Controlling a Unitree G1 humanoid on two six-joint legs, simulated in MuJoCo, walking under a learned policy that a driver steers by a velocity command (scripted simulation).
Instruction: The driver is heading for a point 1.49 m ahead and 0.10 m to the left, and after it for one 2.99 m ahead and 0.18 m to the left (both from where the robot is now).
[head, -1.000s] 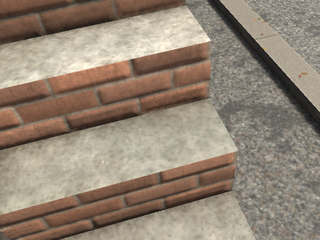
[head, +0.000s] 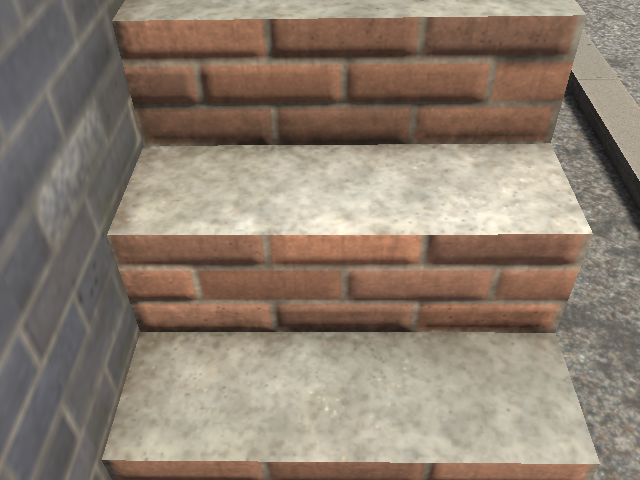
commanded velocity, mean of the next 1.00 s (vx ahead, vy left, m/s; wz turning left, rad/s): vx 0.50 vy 0.00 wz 0.00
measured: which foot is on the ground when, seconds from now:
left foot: up 0.00-0.42, down 0.44-1.00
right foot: down 0.00-0.46, up 0.48-1.00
